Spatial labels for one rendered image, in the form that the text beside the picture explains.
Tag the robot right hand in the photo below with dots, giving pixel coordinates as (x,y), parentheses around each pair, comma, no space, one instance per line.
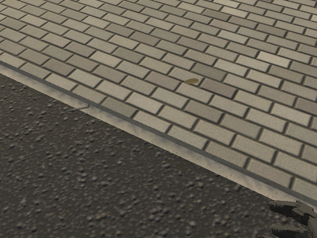
(299,211)

